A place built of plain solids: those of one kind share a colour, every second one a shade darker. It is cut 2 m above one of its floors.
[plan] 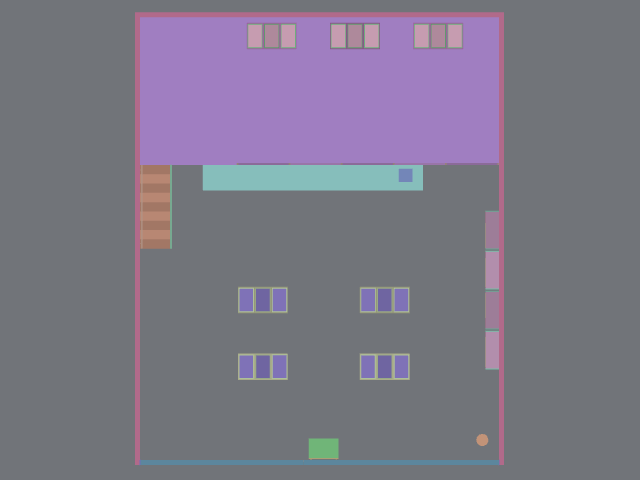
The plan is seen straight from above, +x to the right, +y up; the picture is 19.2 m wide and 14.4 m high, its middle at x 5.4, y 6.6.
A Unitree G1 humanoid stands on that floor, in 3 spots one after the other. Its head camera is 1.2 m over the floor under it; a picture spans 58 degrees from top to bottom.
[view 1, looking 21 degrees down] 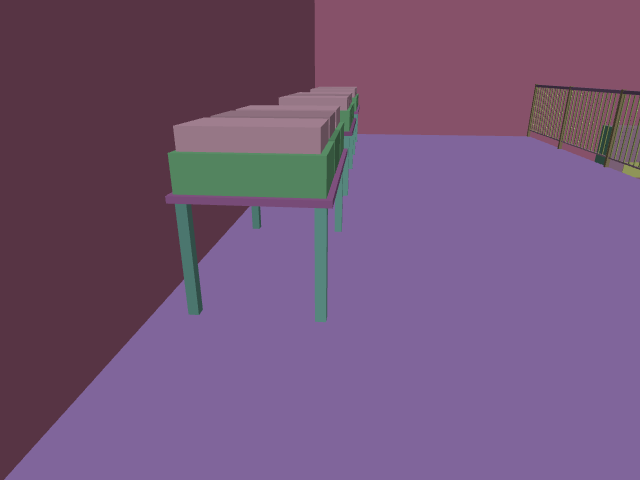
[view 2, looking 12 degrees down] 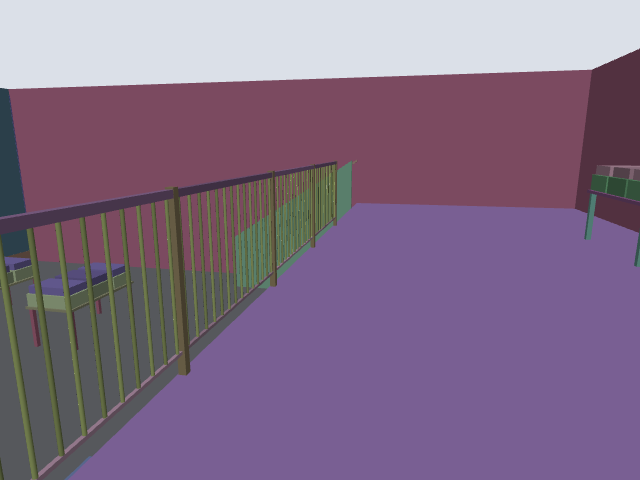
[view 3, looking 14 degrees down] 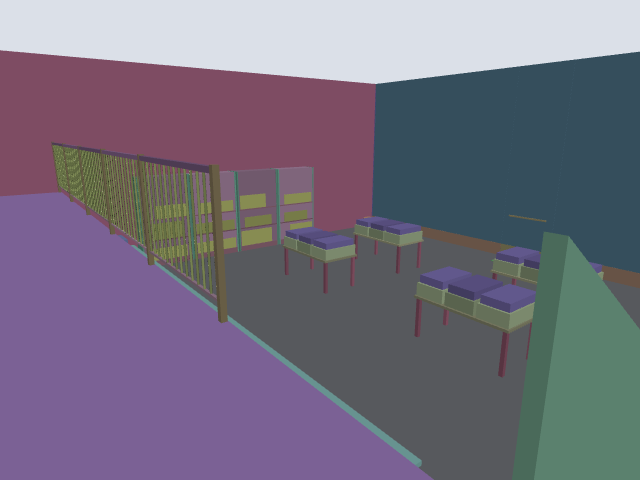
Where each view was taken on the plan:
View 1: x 1.30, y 12.18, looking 6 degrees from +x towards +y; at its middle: upper_leg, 2.08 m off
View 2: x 9.57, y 10.05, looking -168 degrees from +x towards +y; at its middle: upper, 5.77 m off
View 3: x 0.45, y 9.95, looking -37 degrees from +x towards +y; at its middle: sleeves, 8.39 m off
